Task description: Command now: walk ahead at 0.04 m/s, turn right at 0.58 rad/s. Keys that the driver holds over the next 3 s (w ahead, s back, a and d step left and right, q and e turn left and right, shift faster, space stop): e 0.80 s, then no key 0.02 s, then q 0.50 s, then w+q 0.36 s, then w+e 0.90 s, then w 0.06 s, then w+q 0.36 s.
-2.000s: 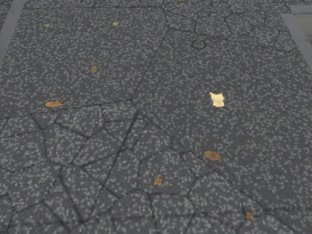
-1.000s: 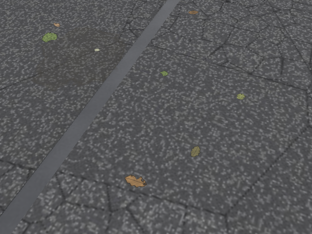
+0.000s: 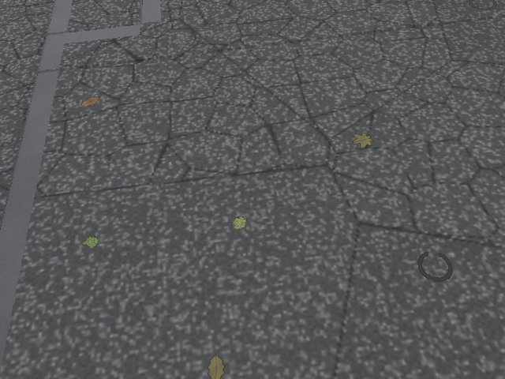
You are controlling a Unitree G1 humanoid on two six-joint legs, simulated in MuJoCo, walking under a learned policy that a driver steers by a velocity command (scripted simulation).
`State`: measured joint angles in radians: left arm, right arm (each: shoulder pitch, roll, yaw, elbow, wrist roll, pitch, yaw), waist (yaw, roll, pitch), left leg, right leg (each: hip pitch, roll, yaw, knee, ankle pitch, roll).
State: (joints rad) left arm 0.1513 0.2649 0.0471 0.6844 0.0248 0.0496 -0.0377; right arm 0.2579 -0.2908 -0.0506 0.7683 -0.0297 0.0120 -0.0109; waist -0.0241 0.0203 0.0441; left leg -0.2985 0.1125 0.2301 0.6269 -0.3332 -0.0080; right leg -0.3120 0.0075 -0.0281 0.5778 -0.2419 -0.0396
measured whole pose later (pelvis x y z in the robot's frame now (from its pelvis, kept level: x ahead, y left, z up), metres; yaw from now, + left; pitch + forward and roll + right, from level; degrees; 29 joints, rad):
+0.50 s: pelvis +0.00 +0.01 +0.01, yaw -17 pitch +1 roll +0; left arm 0.25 0.30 0.08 0.72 0.01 0.06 -0.01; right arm 0.17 -0.27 -0.03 0.69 -0.01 0.03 -0.04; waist 0.03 -0.03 0.04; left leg -0.26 -0.06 -0.05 0.50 -0.30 0.02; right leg -0.33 0.17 0.23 0.51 -0.17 -0.04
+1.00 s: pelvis -0.03 +0.00 +0.01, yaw -29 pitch -1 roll +0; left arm 0.15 0.24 0.01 0.73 0.03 0.04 0.00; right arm 0.27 -0.29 -0.04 0.77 -0.01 0.05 0.00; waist -0.05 0.05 0.06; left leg -0.26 0.05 0.06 0.63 -0.45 0.00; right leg -0.18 0.05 -0.01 0.47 -0.26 -0.05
